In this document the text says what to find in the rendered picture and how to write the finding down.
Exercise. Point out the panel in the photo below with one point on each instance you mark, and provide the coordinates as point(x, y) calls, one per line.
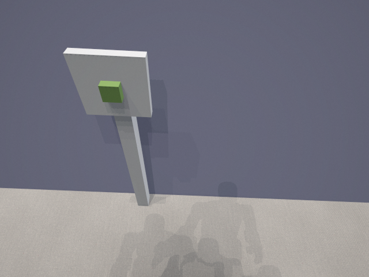
point(90, 66)

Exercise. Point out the button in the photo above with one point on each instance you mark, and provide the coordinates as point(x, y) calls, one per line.
point(111, 91)

